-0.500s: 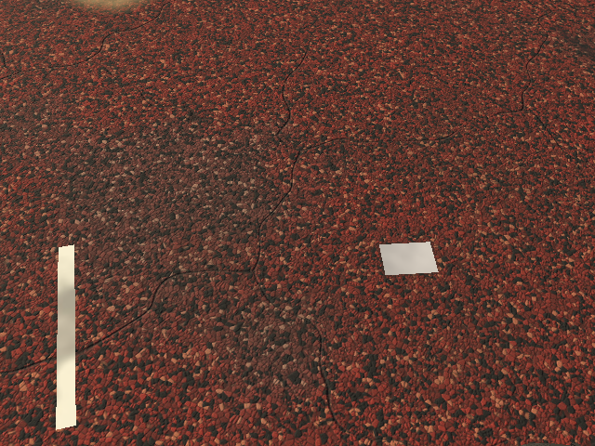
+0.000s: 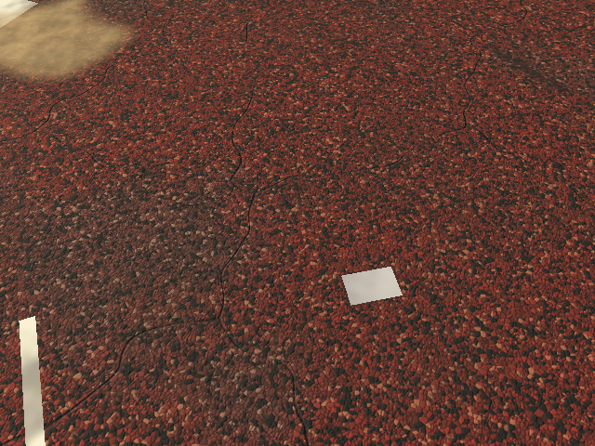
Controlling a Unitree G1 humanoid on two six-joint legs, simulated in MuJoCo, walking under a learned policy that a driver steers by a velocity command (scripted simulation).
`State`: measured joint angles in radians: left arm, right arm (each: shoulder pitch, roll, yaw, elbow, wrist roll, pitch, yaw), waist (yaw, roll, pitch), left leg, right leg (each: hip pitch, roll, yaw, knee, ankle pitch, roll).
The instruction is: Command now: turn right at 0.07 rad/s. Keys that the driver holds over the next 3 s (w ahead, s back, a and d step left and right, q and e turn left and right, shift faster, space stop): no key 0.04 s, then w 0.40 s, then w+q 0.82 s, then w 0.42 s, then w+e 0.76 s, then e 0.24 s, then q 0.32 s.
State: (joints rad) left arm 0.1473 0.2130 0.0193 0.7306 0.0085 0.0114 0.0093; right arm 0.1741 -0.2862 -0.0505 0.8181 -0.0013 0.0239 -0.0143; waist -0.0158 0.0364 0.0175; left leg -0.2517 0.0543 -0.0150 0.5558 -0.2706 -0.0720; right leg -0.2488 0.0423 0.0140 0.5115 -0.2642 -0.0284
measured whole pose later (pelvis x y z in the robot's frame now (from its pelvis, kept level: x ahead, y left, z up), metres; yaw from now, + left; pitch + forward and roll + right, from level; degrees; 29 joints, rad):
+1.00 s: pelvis +0.35 +0.09 +0.01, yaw +15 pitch +1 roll +0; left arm 0.12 0.31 0.06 0.71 0.02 -0.10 0.03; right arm 0.32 -0.27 -0.06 0.78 0.01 -0.06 0.01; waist -0.06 -0.03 0.03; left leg -0.19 -0.13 -0.09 0.33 -0.15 0.11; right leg -0.69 -0.12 0.10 0.89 -0.09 0.04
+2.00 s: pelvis +0.83 +0.32 +0.01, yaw +24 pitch +0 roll +1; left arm 0.22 0.31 0.07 0.79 -0.03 -0.04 0.00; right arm 0.32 -0.26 -0.06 0.82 -0.02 -0.10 0.01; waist -0.04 -0.05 0.02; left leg -0.08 -0.04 0.15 0.26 -0.20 0.06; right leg -0.69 -0.10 0.09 0.98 -0.09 0.01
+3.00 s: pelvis +1.27 +0.44 +0.00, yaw +2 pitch +1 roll -1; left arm 0.17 0.27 0.05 0.71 0.00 0.03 0.05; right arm 0.16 -0.25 -0.04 0.74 0.00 0.00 0.01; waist -0.03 0.01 0.07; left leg -0.37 -0.07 -0.10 0.47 -0.10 0.04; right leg -0.33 0.02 0.10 0.68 -0.41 0.06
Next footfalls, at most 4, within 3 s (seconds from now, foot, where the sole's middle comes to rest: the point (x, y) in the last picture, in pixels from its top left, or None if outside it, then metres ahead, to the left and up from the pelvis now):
0.72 left None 0.38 0.16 -0.77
1.24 right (297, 364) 0.70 0.04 -0.77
1.72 left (154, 331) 0.80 0.40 -0.77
2.26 right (203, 222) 1.17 0.32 -0.77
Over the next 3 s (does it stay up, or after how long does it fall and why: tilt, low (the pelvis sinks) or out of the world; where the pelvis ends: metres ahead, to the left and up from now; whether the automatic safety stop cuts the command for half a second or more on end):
stays up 1.27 0.44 0.00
